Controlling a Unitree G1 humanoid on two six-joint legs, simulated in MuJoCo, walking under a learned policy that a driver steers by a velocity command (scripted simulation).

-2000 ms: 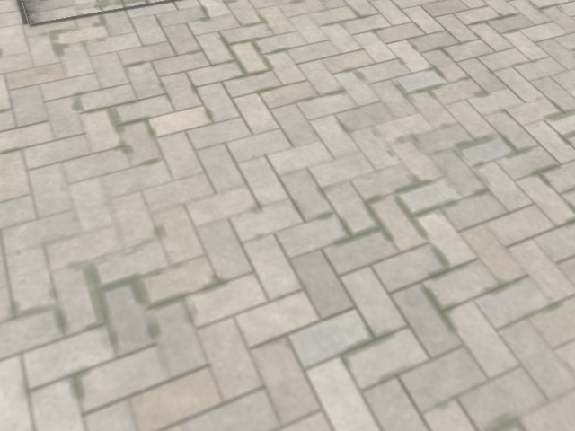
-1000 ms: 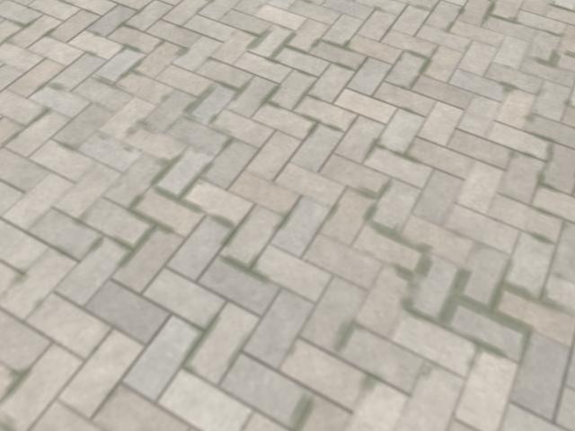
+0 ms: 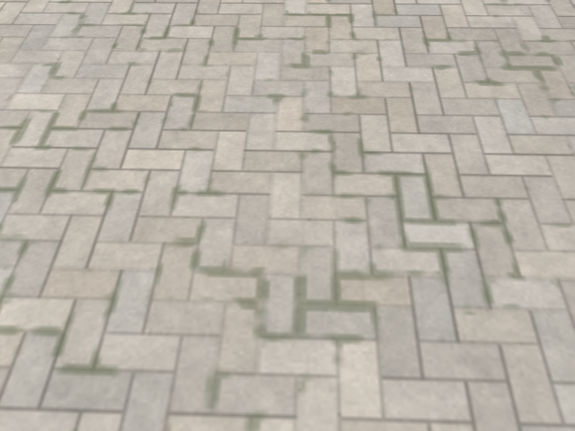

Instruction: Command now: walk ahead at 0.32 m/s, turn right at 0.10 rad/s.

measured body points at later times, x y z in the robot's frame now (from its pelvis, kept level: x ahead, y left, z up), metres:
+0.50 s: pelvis +0.22 +0.05 -0.01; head +0.25 +0.06 +0.44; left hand +0.24 +0.33 -0.14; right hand +0.41 -0.21 -0.09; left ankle +0.30 +0.14 -0.74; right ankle +0.05 -0.10 -0.65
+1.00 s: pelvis +0.50 +0.01 -0.01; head +0.54 +0.00 +0.44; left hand +0.71 +0.25 -0.09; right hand +0.51 -0.28 -0.14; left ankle +0.33 +0.14 -0.68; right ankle +0.60 -0.09 -0.74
